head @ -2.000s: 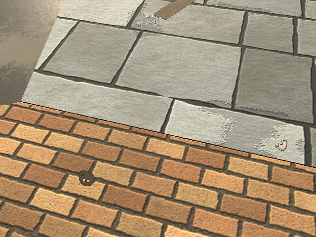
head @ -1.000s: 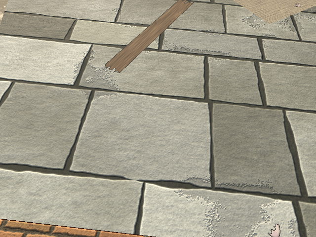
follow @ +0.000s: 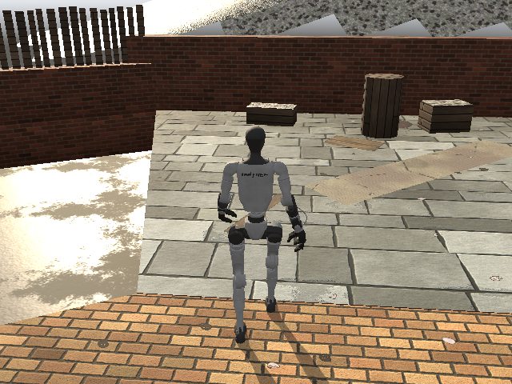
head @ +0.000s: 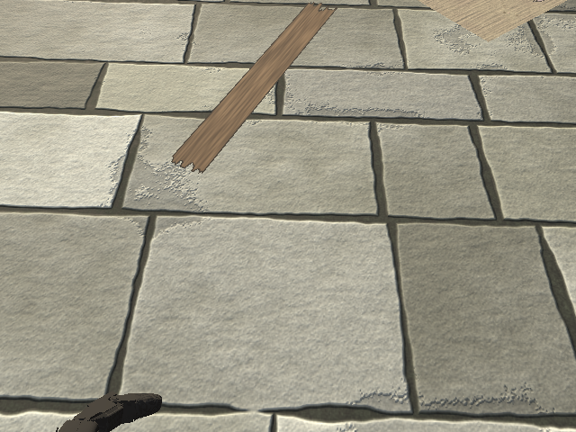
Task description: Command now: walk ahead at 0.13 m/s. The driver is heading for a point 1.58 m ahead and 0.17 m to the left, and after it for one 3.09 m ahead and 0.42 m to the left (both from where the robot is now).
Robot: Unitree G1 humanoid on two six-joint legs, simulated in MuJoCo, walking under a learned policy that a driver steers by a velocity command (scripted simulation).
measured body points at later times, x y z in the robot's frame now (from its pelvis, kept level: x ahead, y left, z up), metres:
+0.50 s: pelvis +0.09 +0.02 +0.00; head +0.10 +0.03 +0.45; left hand +0.20 +0.27 -0.13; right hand +0.17 -0.23 -0.12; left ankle +0.08 +0.14 -0.73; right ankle +0.15 -0.10 -0.73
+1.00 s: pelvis +0.15 +0.02 +0.01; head +0.14 +0.02 +0.46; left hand +0.24 +0.28 -0.13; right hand +0.16 -0.24 -0.13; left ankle +0.08 +0.14 -0.73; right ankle +0.15 -0.10 -0.69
